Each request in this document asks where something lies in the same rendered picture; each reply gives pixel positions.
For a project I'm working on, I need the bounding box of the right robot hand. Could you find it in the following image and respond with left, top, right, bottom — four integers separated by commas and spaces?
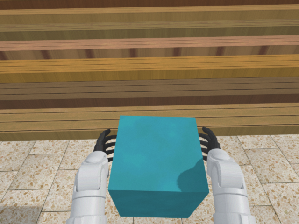
198, 127, 221, 161

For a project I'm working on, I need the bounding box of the robot right forearm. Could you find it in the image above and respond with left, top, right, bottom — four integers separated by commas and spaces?
207, 148, 256, 224

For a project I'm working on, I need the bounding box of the robot left forearm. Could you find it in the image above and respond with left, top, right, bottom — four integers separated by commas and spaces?
66, 151, 109, 224

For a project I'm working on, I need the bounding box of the carton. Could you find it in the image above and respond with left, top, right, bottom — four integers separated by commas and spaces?
108, 115, 209, 218

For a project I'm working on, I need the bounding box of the left robot hand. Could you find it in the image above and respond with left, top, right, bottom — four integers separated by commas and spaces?
93, 129, 117, 162

